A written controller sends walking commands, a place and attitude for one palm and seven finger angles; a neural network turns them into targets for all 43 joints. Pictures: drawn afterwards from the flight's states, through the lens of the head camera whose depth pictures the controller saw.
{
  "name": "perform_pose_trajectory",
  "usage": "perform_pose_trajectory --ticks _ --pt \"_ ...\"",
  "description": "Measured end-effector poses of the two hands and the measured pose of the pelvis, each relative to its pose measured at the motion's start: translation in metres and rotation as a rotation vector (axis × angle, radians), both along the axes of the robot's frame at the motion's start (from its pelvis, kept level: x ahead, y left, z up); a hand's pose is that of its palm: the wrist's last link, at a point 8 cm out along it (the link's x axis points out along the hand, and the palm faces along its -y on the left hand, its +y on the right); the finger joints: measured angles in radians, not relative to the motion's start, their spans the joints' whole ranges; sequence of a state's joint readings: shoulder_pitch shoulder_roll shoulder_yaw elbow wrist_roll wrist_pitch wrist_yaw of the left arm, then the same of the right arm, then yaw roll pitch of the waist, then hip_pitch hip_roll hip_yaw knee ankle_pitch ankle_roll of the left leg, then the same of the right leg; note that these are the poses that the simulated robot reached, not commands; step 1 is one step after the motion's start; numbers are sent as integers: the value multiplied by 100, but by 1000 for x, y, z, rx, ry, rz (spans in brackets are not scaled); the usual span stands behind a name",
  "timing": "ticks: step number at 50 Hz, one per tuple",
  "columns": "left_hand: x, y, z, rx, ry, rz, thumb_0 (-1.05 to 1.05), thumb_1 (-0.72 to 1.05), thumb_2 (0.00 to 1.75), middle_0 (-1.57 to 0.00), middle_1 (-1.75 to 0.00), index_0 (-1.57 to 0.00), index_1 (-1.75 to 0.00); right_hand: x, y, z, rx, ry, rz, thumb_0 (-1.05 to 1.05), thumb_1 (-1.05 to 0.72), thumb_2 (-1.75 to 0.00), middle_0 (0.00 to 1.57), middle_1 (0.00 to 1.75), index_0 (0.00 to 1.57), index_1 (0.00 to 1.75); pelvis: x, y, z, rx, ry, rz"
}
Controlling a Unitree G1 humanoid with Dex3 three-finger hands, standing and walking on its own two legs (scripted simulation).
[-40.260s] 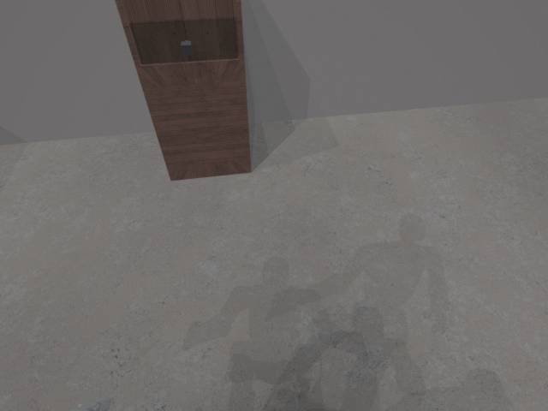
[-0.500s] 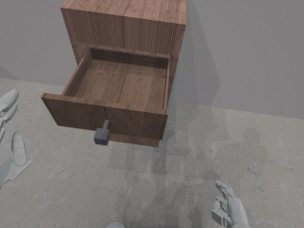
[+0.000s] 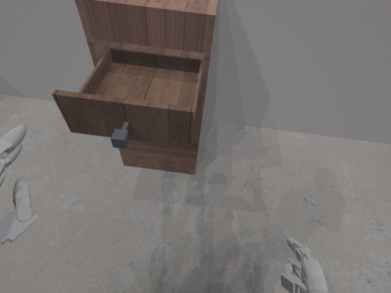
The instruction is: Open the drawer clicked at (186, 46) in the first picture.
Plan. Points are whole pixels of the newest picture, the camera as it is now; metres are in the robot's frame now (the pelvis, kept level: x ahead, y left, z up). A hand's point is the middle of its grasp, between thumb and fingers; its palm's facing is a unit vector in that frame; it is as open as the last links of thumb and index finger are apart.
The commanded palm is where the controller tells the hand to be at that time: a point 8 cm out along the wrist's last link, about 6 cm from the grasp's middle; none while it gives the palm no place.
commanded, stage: stop stepping back and stand still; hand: left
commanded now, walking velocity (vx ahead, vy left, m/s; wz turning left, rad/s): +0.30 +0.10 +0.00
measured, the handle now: (122, 133) +0.52 +0.23 -0.05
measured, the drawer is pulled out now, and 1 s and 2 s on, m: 0.30 0.30 0.30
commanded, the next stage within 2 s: let the arm hang, fingers relaxed in 0.86 s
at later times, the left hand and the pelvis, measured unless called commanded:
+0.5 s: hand (17, 273) +0.12 +0.21 +0.17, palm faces +0.39 -0.81 -0.44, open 7.4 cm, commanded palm +0.07 +0.26 +0.18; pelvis -0.05 -0.03 +0.00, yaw +2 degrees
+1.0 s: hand out of the picture +0.11 +0.21 +0.14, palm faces +0.36 -0.81 -0.46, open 7.4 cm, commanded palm none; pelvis -0.07 -0.03 +0.00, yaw +5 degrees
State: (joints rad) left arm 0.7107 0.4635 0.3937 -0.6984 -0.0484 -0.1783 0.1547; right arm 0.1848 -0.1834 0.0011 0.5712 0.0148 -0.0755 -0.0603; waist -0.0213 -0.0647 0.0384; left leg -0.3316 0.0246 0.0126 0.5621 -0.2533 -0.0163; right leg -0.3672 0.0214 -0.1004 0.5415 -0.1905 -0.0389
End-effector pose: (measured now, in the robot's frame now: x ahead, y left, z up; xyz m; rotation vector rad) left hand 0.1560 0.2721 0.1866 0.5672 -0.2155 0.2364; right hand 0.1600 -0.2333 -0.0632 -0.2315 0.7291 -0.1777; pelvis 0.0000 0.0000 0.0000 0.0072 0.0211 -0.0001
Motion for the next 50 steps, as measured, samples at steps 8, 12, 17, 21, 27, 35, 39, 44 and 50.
perform_pose_trajectory --ticks 8,12,17,21,27,35,39,44,50 --pt "-32 -3 5 -76 -108 74 1 88 90 -21 -30 -22 -30 -46 -1 -9 16 41 19 1 -90 -90 20 30 20 30 -21 -4 4 5 -19 0" --pt "-40 -5 0 -90 -92 72 1 89 90 -21 -30 -21 -30 -65 -5 -7 8 36 12 1 -90 -90 20 30 20 30 -34 -5 5 3 -39 11" --pt "-54 -14 5 -12 -68 57 1 89 90 -21 -30 -21 -30 -76 -11 -11 37 4 5 1 -90 -90 20 30 20 30 -42 -14 1 10 -59 20" --pt "-65 -20 5 -10 -70 69 1 89 90 -21 -30 -22 -30 -79 -19 -17 38 27 22 1 -90 -90 20 30 20 30 -48 -22 1 19 -56 24" --pt "-74 -22 2 -64 -90 96 1 89 90 -21 -30 -22 -30 -84 -30 -9 0 46 35 1 -90 -90 20 30 20 30 -56 -25 6 36 -36 33" --pt "-89 -22 4 -12 -73 95 1 89 90 -21 -30 -22 -30 -82 -31 -3 -2 -16 48 1 -90 -90 20 30 20 30 -65 -28 3 20 -63 53" --pt "-94 -21 1 -6 -59 138 1 89 90 -21 -30 -22 -30 -75 -27 -11 34 -14 71 1 -90 -90 20 30 20 30 -64 -32 1 18 -69 58" --pt "-94 -25 -4 -56 -66 159 1 89 90 -21 -30 -22 -30 -73 -22 -16 41 24 105 1 -90 -90 20 30 20 30 -67 -35 2 18 -53 62" --pt "-84 -24 -28 -63 31 118 1 89 90 -21 -30 -21 -30 -79 -23 -18 40 44 145 1 -90 -90 20 30 20 30 -73 -33 3 4 -36 91"
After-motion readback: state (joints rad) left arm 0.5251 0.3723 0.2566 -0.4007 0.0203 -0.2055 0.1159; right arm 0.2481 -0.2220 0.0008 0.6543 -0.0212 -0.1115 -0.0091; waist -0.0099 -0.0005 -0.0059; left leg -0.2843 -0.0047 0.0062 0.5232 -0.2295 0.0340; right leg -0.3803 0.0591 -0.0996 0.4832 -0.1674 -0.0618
